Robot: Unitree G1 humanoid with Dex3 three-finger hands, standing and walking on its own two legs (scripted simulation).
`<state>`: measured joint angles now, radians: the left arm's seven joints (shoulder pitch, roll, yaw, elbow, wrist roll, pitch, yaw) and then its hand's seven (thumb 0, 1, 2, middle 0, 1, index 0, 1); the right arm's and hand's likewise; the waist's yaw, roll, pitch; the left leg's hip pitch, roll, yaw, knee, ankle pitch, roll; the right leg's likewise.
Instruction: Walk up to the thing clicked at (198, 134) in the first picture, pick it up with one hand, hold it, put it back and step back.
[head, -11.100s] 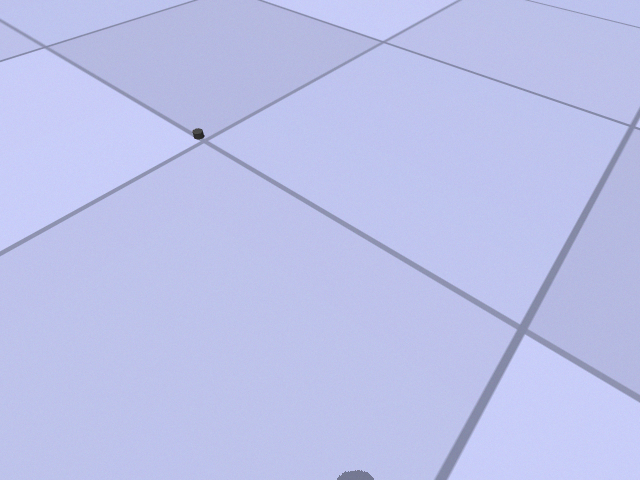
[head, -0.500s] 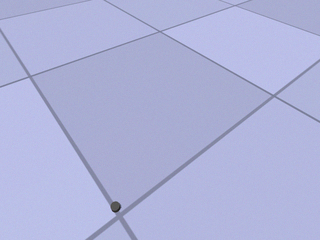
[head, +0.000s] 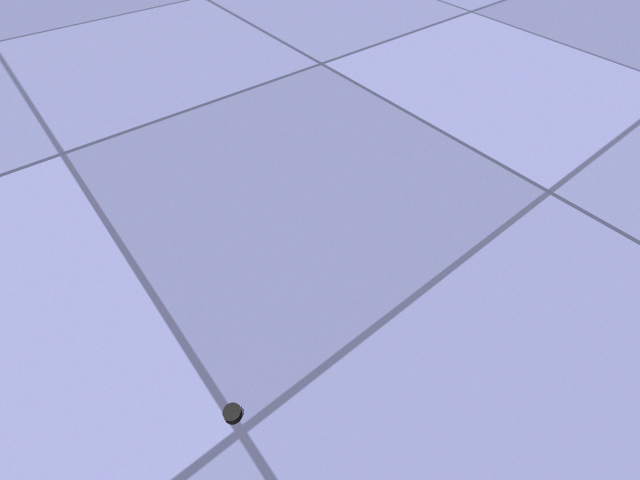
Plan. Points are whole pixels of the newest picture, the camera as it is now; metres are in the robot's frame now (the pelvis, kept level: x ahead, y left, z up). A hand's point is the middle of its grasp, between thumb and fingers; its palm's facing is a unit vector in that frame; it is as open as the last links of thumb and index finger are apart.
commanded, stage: stand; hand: left
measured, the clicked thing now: (232, 413) +0.46 +0.26 -0.77
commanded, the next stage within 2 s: walk up in 0.32 s
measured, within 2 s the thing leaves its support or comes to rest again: neither
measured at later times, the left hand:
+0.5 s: hand out of the picture +0.06 +0.27 -0.16, palm faces +0.00 -0.93 -0.37, open 7.4 cm
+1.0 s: hand out of the picture -0.01 +0.30 -0.19, palm faces -0.09 -0.93 -0.37, open 7.4 cm
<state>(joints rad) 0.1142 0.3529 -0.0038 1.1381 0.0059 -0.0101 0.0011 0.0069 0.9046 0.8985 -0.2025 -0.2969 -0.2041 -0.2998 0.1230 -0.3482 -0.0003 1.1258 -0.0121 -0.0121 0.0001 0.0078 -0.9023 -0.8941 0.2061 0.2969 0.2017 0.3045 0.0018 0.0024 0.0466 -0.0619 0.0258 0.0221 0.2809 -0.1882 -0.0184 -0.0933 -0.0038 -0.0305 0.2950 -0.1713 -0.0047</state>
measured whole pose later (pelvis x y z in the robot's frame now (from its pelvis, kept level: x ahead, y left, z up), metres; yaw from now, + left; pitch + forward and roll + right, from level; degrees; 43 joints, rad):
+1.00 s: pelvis -0.13 +0.04 -0.02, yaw -3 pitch -1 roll -1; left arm 0.10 0.40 0.07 0.86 0.02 0.08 0.01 0.01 0.91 0.90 -0.20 -0.30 -0.20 -0.30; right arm 0.14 -0.35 -0.06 0.86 -0.02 0.02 -0.03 0.01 -0.90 -0.89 0.21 0.30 0.21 0.31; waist 0.00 -0.04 0.23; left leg -0.31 0.03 0.02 0.62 -0.28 0.02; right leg -0.36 0.07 0.12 0.96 -0.50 0.03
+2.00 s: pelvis -0.36 -0.01 -0.02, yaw -2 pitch -3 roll +0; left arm 0.31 0.34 0.06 0.97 0.03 -0.03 0.00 0.01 0.90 0.90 -0.21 -0.30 -0.21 -0.30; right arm 0.21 -0.41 -0.07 0.91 -0.02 0.04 0.02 0.01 -0.90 -0.89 0.21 0.30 0.20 0.30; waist 0.03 0.07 0.06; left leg -0.38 -0.01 -0.11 0.84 -0.43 -0.01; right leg -0.12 0.01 0.03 0.53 -0.35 0.00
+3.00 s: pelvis -0.32 +0.01 -0.01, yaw -1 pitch -3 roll +0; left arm 0.04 0.36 0.03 1.06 0.00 -0.01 0.00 0.01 0.90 0.90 -0.20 -0.30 -0.20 -0.30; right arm 0.06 -0.33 -0.02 1.07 -0.01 -0.01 0.00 0.01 -0.90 -0.89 0.21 0.30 0.20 0.30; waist 0.01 -0.02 0.07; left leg -0.14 -0.02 -0.04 0.43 -0.24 0.00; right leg -0.15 -0.03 -0.01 0.42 -0.22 0.02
